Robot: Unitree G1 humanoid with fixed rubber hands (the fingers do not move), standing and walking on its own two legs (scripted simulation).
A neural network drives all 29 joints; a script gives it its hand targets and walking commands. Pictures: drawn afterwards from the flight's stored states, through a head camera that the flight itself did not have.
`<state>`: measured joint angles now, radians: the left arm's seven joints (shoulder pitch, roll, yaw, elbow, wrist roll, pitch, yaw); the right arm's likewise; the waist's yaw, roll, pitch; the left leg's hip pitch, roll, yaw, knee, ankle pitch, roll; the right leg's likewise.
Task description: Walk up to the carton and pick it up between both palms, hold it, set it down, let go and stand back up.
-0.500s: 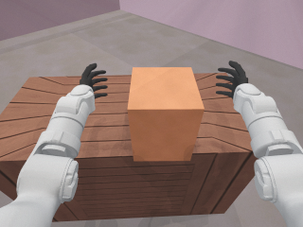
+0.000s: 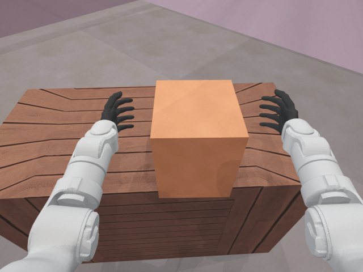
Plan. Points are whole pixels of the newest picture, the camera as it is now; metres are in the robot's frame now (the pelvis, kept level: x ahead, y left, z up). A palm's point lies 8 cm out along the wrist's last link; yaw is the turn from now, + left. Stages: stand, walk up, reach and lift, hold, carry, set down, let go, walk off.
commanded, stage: reach and lift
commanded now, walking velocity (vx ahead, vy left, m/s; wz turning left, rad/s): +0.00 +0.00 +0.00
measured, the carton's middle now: (194, 140) +0.47 -0.02 +0.02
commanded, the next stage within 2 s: none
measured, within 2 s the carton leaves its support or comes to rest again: leaves its support in 1.92 s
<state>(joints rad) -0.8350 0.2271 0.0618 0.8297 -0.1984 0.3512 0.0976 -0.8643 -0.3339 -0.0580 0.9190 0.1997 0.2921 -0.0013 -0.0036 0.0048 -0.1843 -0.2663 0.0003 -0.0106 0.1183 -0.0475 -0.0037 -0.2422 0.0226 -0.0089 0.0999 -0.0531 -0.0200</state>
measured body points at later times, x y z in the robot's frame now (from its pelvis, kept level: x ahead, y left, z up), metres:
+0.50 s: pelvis +0.00 +0.00 +0.00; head +0.03 +0.00 +0.45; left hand +0.43 +0.16 +0.09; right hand +0.44 -0.19 +0.10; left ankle -0.01 +0.12 -0.75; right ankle -0.02 -0.10 -0.75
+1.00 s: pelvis +0.00 +0.00 +0.00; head +0.03 +0.01 +0.45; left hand +0.43 +0.13 +0.10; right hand +0.44 -0.16 +0.10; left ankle -0.01 +0.12 -0.75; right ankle -0.02 -0.10 -0.75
